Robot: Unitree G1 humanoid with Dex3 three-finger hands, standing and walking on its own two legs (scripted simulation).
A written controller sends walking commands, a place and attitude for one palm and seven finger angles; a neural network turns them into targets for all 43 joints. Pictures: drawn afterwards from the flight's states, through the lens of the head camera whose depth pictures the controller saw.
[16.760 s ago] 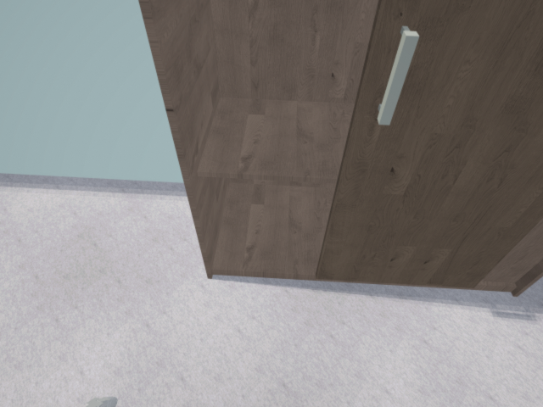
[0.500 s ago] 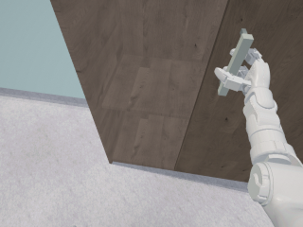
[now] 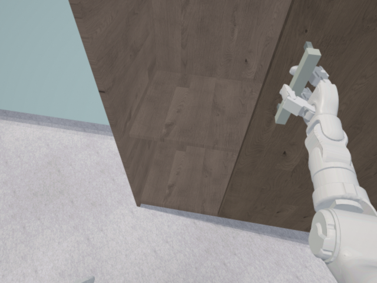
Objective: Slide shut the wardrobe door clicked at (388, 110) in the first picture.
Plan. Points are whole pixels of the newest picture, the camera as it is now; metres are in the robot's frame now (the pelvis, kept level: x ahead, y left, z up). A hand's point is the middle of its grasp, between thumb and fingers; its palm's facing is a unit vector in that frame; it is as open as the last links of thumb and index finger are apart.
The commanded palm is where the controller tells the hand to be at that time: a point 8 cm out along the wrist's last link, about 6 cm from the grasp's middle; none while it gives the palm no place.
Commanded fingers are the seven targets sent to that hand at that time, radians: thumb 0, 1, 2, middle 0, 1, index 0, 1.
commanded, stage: grip the handle and tug to test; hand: right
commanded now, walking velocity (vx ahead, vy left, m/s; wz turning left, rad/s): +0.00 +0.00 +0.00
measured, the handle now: (293, 85) +0.53 -0.15 +0.17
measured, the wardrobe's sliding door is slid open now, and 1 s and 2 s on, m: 0.43 0.43 0.43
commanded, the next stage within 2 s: tug the door sideways, standing still in 0.42 s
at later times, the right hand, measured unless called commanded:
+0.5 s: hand (289, 99) +0.47 -0.13 +0.17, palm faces +0.03 +1.00 +0.02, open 6.6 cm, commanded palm +0.42 -0.19 +0.17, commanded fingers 0.00 -0.90 -0.90 0.45 1.40 0.45 1.40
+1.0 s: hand (283, 97) +0.48 -0.12 +0.17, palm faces +0.11 +0.99 -0.02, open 5.8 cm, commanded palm +0.46 -0.12 +0.17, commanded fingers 0.00 -0.90 -0.90 0.45 1.40 0.45 1.40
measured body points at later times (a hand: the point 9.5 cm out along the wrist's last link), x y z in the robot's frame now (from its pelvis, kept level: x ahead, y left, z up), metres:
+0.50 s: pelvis +0.02 +0.00 +0.00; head +0.04 +0.02 +0.45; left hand +0.10 +0.26 -0.11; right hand +0.46 -0.18 +0.17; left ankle -0.03 +0.10 -0.73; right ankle +0.00 -0.11 -0.73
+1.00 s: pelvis +0.01 -0.01 +0.00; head +0.05 +0.00 +0.45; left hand +0.08 +0.23 -0.14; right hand +0.47 -0.17 +0.17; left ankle -0.03 +0.10 -0.73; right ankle +0.00 -0.11 -0.73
